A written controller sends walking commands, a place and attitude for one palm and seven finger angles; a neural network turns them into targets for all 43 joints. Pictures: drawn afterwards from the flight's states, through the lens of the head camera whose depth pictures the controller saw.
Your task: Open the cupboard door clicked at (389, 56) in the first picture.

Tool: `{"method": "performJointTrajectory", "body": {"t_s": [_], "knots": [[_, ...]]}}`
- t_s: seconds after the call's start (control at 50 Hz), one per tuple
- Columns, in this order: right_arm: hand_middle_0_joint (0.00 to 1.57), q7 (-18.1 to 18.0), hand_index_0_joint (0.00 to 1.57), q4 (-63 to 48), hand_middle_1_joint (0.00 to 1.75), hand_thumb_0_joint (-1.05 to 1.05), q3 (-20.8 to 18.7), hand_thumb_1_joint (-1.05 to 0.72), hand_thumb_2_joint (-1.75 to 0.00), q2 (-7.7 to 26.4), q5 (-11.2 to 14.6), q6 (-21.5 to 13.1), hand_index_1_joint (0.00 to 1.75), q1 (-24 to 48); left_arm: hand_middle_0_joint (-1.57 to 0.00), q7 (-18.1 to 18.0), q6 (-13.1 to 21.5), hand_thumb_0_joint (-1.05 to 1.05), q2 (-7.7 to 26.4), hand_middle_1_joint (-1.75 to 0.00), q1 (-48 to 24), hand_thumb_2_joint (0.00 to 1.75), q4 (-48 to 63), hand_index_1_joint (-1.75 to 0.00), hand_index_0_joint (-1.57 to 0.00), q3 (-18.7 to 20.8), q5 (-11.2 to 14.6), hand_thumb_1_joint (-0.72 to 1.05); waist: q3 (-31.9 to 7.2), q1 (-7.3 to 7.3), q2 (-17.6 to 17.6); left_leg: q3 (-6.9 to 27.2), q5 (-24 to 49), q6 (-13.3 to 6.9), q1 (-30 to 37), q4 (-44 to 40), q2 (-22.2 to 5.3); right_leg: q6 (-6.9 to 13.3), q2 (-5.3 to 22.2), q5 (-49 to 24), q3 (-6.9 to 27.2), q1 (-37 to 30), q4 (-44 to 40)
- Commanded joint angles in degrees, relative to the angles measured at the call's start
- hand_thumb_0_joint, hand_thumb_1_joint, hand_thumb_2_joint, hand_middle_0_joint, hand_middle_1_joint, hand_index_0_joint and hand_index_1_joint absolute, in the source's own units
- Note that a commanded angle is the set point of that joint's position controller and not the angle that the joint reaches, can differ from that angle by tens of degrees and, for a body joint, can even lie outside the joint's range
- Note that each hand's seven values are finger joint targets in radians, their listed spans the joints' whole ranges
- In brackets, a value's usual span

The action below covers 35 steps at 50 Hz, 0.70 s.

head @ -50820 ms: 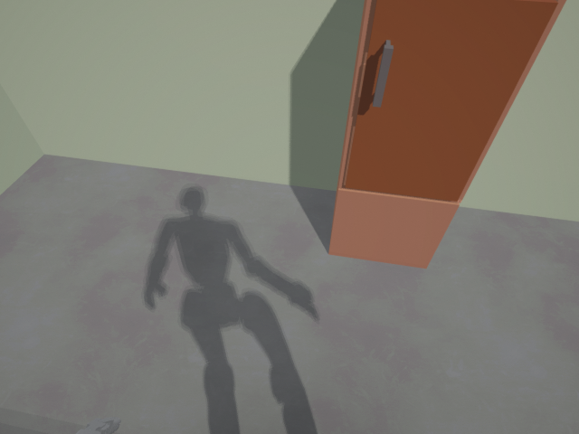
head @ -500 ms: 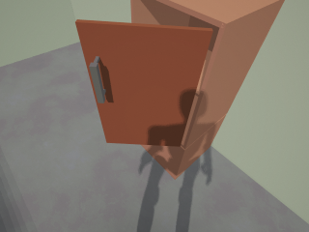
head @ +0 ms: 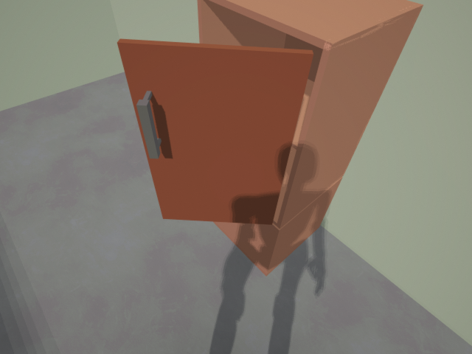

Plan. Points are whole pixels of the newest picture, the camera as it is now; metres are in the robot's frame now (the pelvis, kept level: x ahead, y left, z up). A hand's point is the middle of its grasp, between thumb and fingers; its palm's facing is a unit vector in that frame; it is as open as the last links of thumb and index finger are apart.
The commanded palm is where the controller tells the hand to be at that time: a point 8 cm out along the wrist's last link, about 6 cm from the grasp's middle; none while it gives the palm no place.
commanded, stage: come to a stop and stand still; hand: left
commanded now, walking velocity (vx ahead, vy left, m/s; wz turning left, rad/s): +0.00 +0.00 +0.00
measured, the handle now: (151, 125) +0.56 +0.24 +0.07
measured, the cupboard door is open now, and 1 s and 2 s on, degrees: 46 46 46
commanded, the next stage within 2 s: look again from close up in 0.02 s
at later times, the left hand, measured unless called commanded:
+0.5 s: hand out of the picture +0.03 +0.19 -0.17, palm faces +0.01 -0.97 -0.24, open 7.3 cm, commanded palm none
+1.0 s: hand (144, 271) +0.24 +0.17 +0.01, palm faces +0.15 -0.99 -0.02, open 7.8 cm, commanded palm +0.14 +0.24 -0.05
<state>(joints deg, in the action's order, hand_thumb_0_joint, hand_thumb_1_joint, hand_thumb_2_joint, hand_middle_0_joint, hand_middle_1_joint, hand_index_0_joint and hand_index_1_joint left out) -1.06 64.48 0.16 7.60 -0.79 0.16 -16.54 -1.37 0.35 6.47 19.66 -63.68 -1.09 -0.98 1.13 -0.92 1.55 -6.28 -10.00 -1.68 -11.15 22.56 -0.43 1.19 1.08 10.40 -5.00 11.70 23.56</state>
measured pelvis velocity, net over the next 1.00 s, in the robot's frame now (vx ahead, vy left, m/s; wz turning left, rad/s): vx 0.02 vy -0.01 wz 0.02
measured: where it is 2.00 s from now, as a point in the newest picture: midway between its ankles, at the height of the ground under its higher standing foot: outside the picture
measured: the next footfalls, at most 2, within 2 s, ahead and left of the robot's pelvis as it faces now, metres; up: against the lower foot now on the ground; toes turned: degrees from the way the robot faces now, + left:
none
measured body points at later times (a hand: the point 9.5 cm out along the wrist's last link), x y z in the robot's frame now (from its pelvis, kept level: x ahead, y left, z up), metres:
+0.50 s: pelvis +0.01 +0.01 -0.01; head +0.01 -0.02 +0.44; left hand +0.03 +0.24 -0.15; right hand +0.00 -0.19 -0.18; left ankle +0.03 +0.10 -0.74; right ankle +0.03 -0.10 -0.74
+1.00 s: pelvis +0.02 -0.01 -0.03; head +0.03 -0.02 +0.42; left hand +0.23 +0.23 +0.02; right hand +0.21 -0.27 -0.10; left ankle +0.03 +0.10 -0.74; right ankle +0.03 -0.10 -0.74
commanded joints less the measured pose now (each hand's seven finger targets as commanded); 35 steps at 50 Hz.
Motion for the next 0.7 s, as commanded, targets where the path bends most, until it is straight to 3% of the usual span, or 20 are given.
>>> {"method": "performJointTrajectory", "body": {"t_s": [0.0, 0.08, 0.1, 0.12, 0.14, 0.16, 0.2, 0.22, 0.26, 0.34, 0.52, 0.68], "knots": [[0.20, -0.38, 0.20, -1.17, 0.30, 0.00, -0.30, -0.90, -0.90, 4.01, 0.03, -1.01, 0.30, -3.88, -0.20, -0.62, 0.88, 0.00, 4.96, -0.30, 3.94, 0.90, 1.20, -0.30, -0.20, 1.14, 0.15, 0.90, 4.83, 0.55, -0.80, 7.07, -7.88, 0.36, -3.42, -6.31, -5.42, 0.58, 5.56, 6.97, 7.46, 2.75, -6.58], [0.20, -0.43, 0.20, -0.48, 0.30, 0.00, -0.24, -0.90, -0.90, 3.01, 0.01, -1.04, 0.30, -5.59, -0.20, -0.72, 0.87, 0.00, 4.74, -0.30, 3.88, 0.90, 1.25, -0.30, -0.20, 1.31, 0.22, 0.90, 4.67, 0.39, -0.64, 6.99, -8.02, 0.38, -4.37, -6.08, -5.20, 0.71, 5.54, 7.31, 7.23, 1.91, -6.36], [0.20, 0.24, 0.20, -4.59, 0.30, 0.00, -0.68, -0.90, -0.90, 6.84, 0.05, -1.69, 0.30, 2.66, -0.20, -2.73, 1.73, 0.00, 6.81, -0.30, 6.44, 0.90, -0.45, -0.30, -0.20, 0.55, -0.76, 0.90, 7.36, -1.78, -7.48, 3.48, -4.55, 2.37, -5.96, 5.49, -6.06, 0.78, 7.95, -3.02, 8.47, 5.59, -4.48], [0.20, 0.42, 0.20, -5.95, 0.30, 0.00, -0.72, -0.90, -0.90, 3.64, -0.07, -0.66, 0.30, -2.05, -0.20, -2.06, 1.75, 0.00, 9.94, -0.30, 2.62, 0.90, 2.58, -0.30, -0.20, 1.35, -0.08, 0.90, 1.58, 2.42, -7.54, 4.85, -11.16, 2.20, -3.84, 5.96, -2.94, 2.80, 9.60, 16.91, 11.88, 7.04, -6.69], [0.20, 0.45, 0.20, -5.19, 0.30, 0.00, -0.94, -0.90, -0.90, 3.64, -0.44, -0.65, 0.30, -4.26, -0.20, -1.56, 1.52, 0.00, 9.96, -0.30, 0.98, 0.90, 3.73, -0.30, -0.20, 1.92, -0.18, 0.90, 3.50, 2.77, -7.08, 5.05, -11.36, 1.28, -3.50, 5.45, -2.97, 3.36, 8.97, 22.26, 11.32, 11.33, -6.09], [0.20, 0.61, 0.20, -4.96, 0.30, 0.00, -0.77, -0.90, -0.90, 3.21, -0.72, -0.86, 0.30, -6.92, -0.20, -1.43, 1.97, 0.00, 9.55, -0.30, 0.32, 0.90, 4.01, -0.30, -0.20, 1.91, -0.26, 0.90, 0.26, 3.21, -6.01, 5.11, -9.20, 0.93, -2.40, 5.22, -3.56, 3.38, 8.33, 18.65, 9.46, 10.14, -4.54], [0.20, 0.50, 0.20, -5.38, 0.30, 0.00, -0.86, -0.90, -0.90, 3.51, -0.63, -1.17, 0.30, -7.66, -0.20, -1.22, 1.97, 0.00, 7.46, -0.30, 0.41, 0.90, 4.04, -0.30, -0.20, 1.60, -0.03, 0.90, 0.20, 2.91, -3.76, 7.20, -10.52, 0.20, -4.49, 1.87, -4.48, 2.61, 6.00, 16.81, 8.08, 8.48, -2.04], [0.20, 0.38, 0.20, -5.78, 0.30, 0.00, -0.91, -0.90, -0.90, 4.00, -0.60, -1.20, 0.30, -7.51, -0.20, -1.14, 1.71, 0.00, 6.75, -0.30, 0.35, 0.90, 4.04, -0.30, -0.20, 1.52, -0.02, 0.90, 2.04, 2.64, -2.28, 8.26, -12.83, -0.23, -7.04, 0.06, -5.04, 2.26, 5.08, 16.91, 7.40, 8.11, -1.20], [0.20, 0.23, 0.20, -6.10, 0.30, 0.00, -0.89, -0.90, -0.90, 4.27, -0.69, -1.53, 0.30, -6.48, -0.20, -0.96, 1.46, 0.00, 5.75, -0.30, 0.67, 0.90, 3.90, -0.30, -0.20, 1.41, -0.15, 0.90, 4.32, 1.69, -2.57, 9.85, -14.21, -0.94, -9.90, -3.39, -5.82, 1.88, 4.04, 13.40, 6.09, 6.51, 0.60], [0.20, 0.16, 0.20, -6.03, 0.30, 0.00, -0.70, -0.90, -0.90, 5.21, -0.44, -1.99, 0.30, -6.17, -0.20, -0.84, 1.56, 0.00, 5.40, -0.30, 1.35, 0.90, 3.77, -0.30, -0.20, 1.31, 0.00, 0.90, 5.46, 1.00, 0.61, 10.15, -13.36, -1.19, -10.40, -5.05, -5.78, 1.59, 4.12, 9.97, 6.91, 4.63, 0.60], [0.20, 0.08, 0.20, -4.04, 0.30, 0.00, -0.22, -0.90, -0.90, 5.61, -0.29, -2.65, 0.30, -5.29, -0.20, -0.86, 2.01, 0.00, 7.19, -0.30, -0.09, 0.90, 3.97, -0.30, -0.20, 1.53, 0.29, 0.90, 2.23, 1.11, 1.24, 7.28, -1.73, -0.78, -3.17, -3.36, -5.33, 1.37, 5.51, 1.87, 7.57, 2.46, -0.76], [0.20, -0.18, 0.20, -2.80, 0.30, 0.00, -0.30, -0.90, -0.90, 6.69, -0.08, -2.70, 0.30, -2.56, -0.20, -0.81, 2.09, 0.00, 8.71, -0.30, -0.73, 0.90, 3.09, -0.30, -0.20, 1.61, 0.28, 0.90, 1.01, 0.92, -1.74, 6.36, 3.14, -0.41, -0.43, -2.78, -5.79, 1.35, 5.99, -4.12, 7.51, 0.17, -1.25]]}}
